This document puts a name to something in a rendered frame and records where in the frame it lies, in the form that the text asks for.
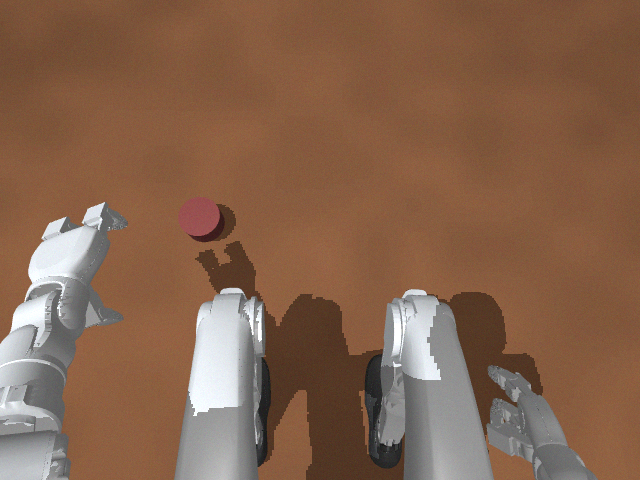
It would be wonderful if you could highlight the right robot hand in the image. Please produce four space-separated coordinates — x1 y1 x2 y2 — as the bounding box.
486 365 568 464

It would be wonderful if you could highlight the left robot arm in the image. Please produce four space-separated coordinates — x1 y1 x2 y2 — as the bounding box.
0 276 90 480

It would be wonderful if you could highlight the left robot hand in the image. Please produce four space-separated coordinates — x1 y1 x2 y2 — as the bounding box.
28 202 128 329

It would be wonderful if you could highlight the right robot arm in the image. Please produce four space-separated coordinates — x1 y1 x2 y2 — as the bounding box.
532 444 598 480

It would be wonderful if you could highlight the right robot foot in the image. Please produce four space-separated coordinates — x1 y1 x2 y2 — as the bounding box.
365 354 402 469

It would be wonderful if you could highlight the tin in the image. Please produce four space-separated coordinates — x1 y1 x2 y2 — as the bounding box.
178 197 225 242

